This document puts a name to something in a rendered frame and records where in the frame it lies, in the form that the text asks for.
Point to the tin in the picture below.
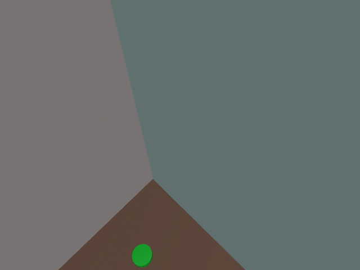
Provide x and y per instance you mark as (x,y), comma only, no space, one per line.
(142,255)

